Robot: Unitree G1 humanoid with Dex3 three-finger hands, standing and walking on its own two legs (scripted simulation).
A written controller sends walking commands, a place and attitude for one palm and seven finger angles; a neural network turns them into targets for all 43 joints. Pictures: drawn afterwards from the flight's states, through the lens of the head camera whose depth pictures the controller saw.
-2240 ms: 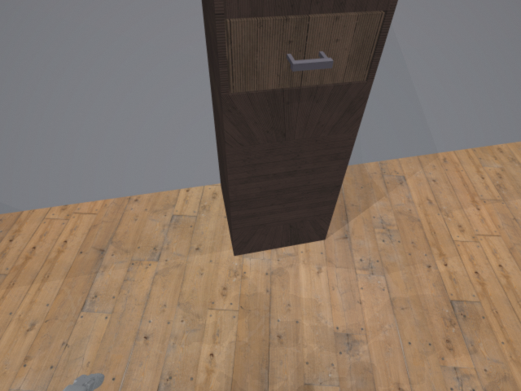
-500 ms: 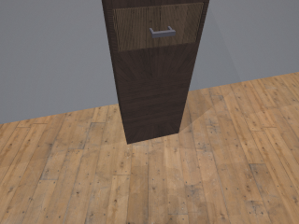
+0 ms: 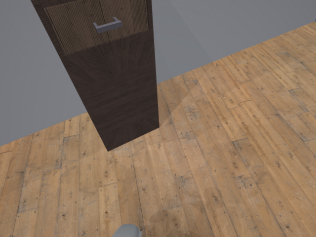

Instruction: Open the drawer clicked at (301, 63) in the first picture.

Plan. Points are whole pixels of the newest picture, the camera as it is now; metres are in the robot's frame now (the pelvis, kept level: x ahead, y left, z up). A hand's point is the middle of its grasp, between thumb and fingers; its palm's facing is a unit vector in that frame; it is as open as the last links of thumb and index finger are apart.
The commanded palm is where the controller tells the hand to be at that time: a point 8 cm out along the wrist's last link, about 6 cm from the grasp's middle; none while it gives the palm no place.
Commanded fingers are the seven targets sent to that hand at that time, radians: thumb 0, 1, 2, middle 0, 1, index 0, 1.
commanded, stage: walk to a spot facing it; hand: left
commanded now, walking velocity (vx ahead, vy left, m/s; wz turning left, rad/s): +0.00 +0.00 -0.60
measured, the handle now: (107, 24) +0.83 +0.27 +0.12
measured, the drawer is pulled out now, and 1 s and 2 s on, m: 0.00 0.00 0.00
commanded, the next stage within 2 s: none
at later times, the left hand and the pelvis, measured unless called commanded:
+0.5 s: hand out of the picture +0.09 +0.29 -0.17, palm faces -0.19 -0.96 -0.23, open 7.4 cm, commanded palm none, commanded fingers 0.00 0.90 0.90 -0.20 -0.30 -0.20 -0.30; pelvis -0.03 +0.08 +0.00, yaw -17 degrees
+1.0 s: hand (123, 236) +0.14 +0.12 -0.15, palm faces -0.54 -0.81 -0.25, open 7.4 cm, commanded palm none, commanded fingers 0.00 0.90 0.90 -0.20 -0.30 -0.20 -0.30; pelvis -0.05 +0.02 -0.01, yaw -36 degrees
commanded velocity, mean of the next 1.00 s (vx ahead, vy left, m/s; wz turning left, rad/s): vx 0.08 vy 0.00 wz -0.60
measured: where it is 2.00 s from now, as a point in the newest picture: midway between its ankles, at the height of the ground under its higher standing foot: outside the picture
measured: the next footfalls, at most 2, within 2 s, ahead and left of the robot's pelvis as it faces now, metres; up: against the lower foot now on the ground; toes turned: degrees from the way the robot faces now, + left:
left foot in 0.34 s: +0.03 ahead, +0.16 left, +0.00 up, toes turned -13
right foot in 0.86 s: -0.09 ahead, -0.05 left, +0.00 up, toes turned -38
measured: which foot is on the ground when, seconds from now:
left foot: up 0.00-0.32, down 0.34-0.86, up 0.88-1.00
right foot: down 0.00-0.34, up 0.36-0.84, down 0.86-1.00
